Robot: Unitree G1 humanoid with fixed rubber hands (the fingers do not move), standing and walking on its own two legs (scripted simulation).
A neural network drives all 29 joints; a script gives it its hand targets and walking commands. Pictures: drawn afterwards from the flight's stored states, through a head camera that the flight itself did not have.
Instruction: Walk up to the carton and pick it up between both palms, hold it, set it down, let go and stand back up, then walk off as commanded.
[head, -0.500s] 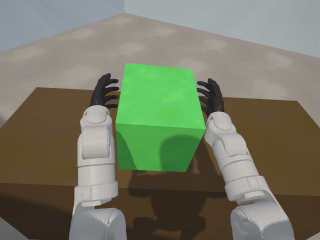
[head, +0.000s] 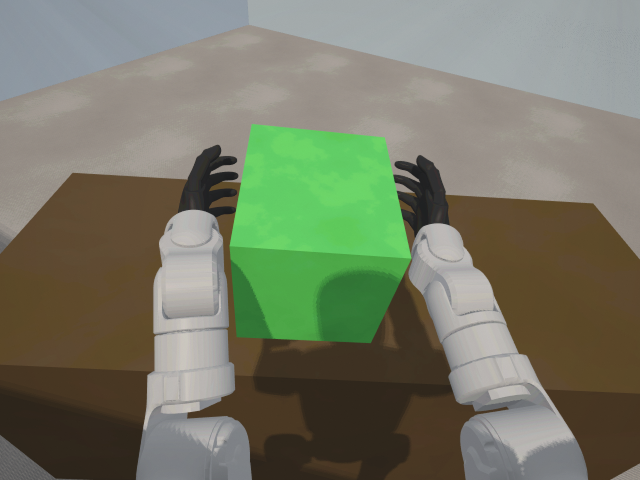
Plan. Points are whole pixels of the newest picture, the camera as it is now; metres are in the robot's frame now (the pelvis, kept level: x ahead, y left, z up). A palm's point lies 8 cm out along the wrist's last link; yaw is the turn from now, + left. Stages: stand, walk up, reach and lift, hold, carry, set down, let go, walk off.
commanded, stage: hold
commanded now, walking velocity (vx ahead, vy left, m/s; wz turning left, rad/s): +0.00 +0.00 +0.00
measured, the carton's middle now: (312, 235) +0.39 +0.01 +0.13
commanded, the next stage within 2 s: none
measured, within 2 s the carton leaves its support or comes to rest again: neither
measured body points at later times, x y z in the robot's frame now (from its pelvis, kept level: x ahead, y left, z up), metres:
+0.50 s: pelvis -0.01 +0.00 +0.00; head -0.05 +0.03 +0.45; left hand +0.36 +0.14 +0.19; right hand +0.36 -0.14 +0.17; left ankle +0.04 +0.12 -0.75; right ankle +0.01 -0.11 -0.75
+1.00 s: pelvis +0.00 +0.00 +0.00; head -0.04 +0.03 +0.45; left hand +0.37 +0.15 +0.18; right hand +0.37 -0.13 +0.17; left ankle +0.04 +0.12 -0.75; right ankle +0.01 -0.11 -0.75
